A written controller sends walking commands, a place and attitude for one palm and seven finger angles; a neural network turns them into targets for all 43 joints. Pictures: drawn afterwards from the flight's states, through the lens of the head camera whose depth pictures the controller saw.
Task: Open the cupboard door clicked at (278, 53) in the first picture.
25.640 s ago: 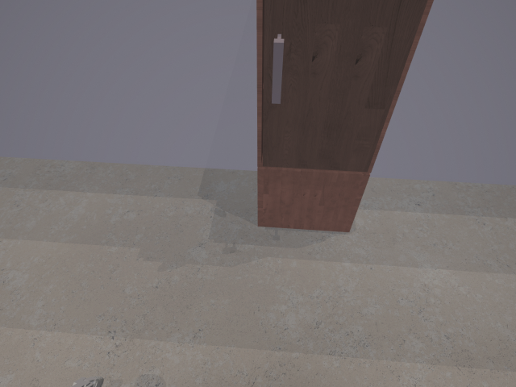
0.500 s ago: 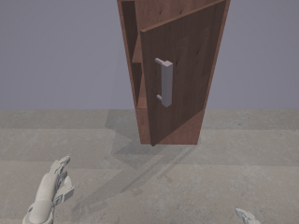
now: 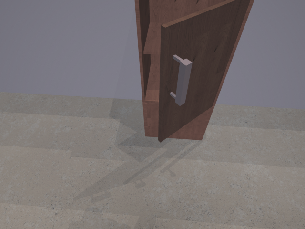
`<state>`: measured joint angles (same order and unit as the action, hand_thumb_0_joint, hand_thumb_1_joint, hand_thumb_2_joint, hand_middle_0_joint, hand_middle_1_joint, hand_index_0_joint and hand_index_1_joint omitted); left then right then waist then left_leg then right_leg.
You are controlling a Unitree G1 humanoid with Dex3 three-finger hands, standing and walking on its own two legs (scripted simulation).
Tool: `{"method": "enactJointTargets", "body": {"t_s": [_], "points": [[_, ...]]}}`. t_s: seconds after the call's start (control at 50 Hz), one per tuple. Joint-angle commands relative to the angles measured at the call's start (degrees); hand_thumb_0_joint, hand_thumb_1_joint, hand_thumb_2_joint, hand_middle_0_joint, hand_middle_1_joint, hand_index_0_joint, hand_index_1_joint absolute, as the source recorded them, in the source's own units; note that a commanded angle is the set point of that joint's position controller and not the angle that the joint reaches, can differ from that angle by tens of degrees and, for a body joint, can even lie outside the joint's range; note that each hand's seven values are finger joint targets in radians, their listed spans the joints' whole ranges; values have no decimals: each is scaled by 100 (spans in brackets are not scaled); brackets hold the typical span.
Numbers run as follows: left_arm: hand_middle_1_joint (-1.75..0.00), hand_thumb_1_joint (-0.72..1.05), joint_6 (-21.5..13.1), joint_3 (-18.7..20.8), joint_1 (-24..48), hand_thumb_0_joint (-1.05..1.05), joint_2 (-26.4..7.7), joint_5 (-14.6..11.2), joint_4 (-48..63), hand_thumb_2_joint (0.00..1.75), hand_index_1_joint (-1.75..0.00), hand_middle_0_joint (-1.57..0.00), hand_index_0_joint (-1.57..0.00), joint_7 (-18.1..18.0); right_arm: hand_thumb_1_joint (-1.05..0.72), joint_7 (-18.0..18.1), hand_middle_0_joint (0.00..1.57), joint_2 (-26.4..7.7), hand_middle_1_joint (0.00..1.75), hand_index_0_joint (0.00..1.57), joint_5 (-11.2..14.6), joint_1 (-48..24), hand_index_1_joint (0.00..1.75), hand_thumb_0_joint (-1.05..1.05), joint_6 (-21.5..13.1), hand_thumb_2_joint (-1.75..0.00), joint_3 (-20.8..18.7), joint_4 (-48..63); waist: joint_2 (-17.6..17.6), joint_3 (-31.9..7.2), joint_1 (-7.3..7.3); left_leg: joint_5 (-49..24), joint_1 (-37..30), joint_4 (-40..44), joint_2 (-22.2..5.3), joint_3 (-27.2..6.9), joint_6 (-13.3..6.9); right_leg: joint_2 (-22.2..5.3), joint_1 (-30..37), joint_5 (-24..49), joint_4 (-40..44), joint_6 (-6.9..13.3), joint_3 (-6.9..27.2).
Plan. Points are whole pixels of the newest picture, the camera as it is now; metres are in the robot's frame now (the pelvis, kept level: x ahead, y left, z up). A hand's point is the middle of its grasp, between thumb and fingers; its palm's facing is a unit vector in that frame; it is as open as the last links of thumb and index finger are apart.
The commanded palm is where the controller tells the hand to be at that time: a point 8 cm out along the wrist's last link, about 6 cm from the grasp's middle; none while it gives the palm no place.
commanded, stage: let the arm hang, fingers relaxed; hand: left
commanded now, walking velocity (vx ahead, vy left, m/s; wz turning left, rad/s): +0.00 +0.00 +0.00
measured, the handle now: (178, 81) +0.57 -0.05 +0.05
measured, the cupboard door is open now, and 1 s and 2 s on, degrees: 43 43 43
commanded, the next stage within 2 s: look to check the result in 0.46 s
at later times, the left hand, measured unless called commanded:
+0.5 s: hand out of the picture +0.00 +0.17 -0.17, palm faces +0.02 -0.98 -0.19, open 7.3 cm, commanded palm none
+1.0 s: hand out of the picture -0.01 +0.16 -0.17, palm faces +0.03 -0.98 -0.19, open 7.3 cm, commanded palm none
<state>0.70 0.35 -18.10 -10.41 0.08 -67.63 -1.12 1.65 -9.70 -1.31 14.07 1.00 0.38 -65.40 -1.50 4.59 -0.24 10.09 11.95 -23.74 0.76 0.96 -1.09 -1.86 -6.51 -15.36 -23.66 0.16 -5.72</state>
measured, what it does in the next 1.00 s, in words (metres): stands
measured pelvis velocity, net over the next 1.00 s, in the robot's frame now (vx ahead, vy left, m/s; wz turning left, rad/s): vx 0.00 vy -0.01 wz -0.01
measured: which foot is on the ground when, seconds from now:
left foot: down 0.00-1.00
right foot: down 0.00-1.00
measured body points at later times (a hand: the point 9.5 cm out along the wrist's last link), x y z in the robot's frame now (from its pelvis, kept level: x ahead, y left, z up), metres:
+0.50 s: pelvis +0.00 +0.00 +0.00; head +0.01 +0.00 +0.45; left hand +0.00 +0.23 -0.16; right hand -0.02 -0.20 -0.17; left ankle +0.03 +0.11 -0.74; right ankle -0.03 -0.11 -0.74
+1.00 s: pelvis +0.00 -0.01 +0.00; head +0.02 -0.01 +0.45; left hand -0.01 +0.21 -0.16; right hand +0.00 -0.22 -0.17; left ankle +0.03 +0.11 -0.74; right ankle -0.03 -0.11 -0.74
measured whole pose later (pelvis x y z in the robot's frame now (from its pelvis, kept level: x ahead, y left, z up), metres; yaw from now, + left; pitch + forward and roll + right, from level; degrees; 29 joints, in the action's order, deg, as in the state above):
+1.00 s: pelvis +0.00 -0.01 +0.00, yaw -1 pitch -2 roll +0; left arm -0.5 0.6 -16.1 -7.3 0.1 -66.5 -1.6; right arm 1.9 -8.5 -1.5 14.3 0.1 0.1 -66.3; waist -0.9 3.2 0.4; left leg 10.3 11.0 -23.2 0.5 1.5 -0.7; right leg -1.7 -6.3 -16.0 -24.1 0.5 -5.2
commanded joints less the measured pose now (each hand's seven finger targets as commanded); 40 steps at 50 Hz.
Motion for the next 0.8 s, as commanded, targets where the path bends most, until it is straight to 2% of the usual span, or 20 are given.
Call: {"method": "enactJointTargets", "body": {"t_s": [0.0,0.08,0.14,0.2,0.46,0.5,0.54,0.62,0.78], "points": [[-30,90,-96,77,-188,0,-473,22,155,90,-30,-20,-20,-53,-90,38,20,-525,30,20,15,286,30,0,-70,-90,-93,98,174,-30,67,-328,-140,459,-578,-503,-85,-494,-403,131,570,188,478],[-30,90,-82,90,-222,0,-413,25,153,90,-30,-20,-20,-66,-90,35,20,-452,30,20,3,320,30,0,-61,-90,-93,47,87,76,61,-4,-17,529,-552,-505,-73,-476,-477,-53,543,182,485],[-30,90,-89,110,-249,0,-387,33,183,90,-30,-20,-20,-77,-90,33,20,-398,30,20,8,390,30,0,-72,-90,-97,42,203,124,40,-31,38,542,-545,-503,-89,-465,-475,-33,521,181,463],[-30,90,-87,123,-218,0,-344,33,201,90,-30,-20,-20,-80,-90,33,20,-361,30,20,-11,404,30,0,-89,-90,-99,29,-32,85,53,-18,71,583,-539,-532,-85,-456,-456,31,444,180,508],[-30,90,-117,156,-206,0,-316,33,266,90,-30,-20,-20,-90,-90,37,20,-295,30,20,-1,513,30,0,-107,-90,-128,49,142,48,70,-265,20,470,-542,-470,-88,-471,-451,196,446,176,515],[-30,90,-115,152,-197,0,-303,28,268,90,-30,-20,-20,-91,-90,41,20,-311,30,20,-2,518,30,0,-104,-90,-120,41,64,67,82,-237,12,483,-543,-490,-85,-462,-465,185,444,176,523],[-30,90,-121,155,-258,0,-304,30,255,90,-30,-20,-20,-93,-90,42,20,-306,30,20,10,504,30,0,-99,-90,-127,56,121,59,57,-221,-20,461,-544,-468,-95,-462,-481,160,476,178,518],[-30,90,-130,150,-232,0,-304,29,242,90,-30,-20,-20,-94,-90,42,20,-327,30,20,4,504,30,0,-107,-90,-121,41,86,-44,95,-330,-113,457,-559,-466,-87,-467,-458,239,458,177,551],[-30,90,-147,144,-273,0,-294,26,215,90,-30,-20,-20,-95,-90,46,20,-338,30,20,8,444,30,0,-113,-90,-113,29,138,-9,84,-465,-132,407,-551,-434,-77,-481,-437,329,514,178,565]]}}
